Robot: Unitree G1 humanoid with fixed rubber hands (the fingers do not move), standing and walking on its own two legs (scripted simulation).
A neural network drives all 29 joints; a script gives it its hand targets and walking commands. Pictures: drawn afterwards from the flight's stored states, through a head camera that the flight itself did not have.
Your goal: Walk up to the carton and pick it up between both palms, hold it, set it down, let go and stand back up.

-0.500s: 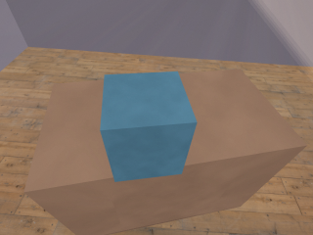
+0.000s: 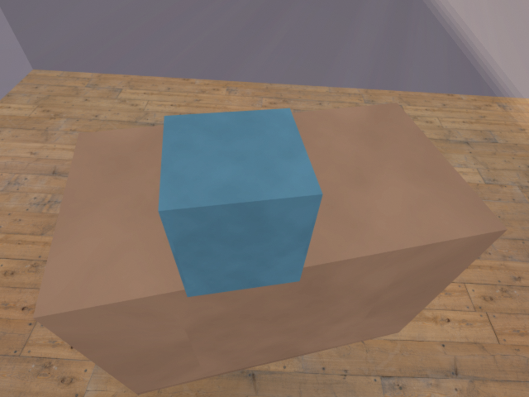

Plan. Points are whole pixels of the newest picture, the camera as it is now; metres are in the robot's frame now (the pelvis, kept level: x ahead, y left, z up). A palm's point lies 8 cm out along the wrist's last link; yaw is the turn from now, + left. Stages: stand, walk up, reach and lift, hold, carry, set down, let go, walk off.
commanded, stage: walk up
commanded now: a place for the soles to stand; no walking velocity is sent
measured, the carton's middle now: (237, 205) +0.42 +0.06 +0.04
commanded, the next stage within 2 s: reach and lift in 0.74 s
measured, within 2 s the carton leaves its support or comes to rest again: neither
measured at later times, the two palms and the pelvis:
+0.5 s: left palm out of the picture -0.03 +0.23 -0.14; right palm out of the picture -0.05 -0.25 -0.14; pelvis -0.02 -0.01 +0.00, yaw +1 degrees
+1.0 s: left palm (106, 391) +0.16 +0.25 -0.13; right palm (393, 382) +0.18 -0.22 -0.14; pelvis -0.04 +0.00 -0.05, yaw +5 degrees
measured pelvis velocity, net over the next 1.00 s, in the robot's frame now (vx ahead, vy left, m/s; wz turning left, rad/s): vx -0.04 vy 0.00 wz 0.09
